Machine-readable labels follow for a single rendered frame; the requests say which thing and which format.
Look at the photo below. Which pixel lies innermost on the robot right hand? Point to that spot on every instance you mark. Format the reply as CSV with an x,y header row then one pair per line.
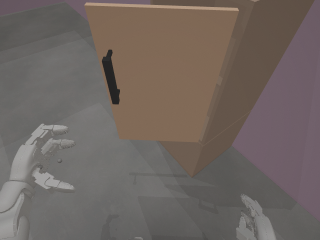
x,y
259,224

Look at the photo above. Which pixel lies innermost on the cupboard door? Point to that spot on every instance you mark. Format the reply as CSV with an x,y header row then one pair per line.
x,y
166,61

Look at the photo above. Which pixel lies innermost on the robot left hand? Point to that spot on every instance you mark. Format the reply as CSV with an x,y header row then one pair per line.
x,y
29,157

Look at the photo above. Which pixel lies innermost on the handle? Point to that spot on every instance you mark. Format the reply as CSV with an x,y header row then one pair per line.
x,y
110,77

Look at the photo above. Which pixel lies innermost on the robot left forearm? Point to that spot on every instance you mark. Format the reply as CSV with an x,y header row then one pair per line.
x,y
15,206

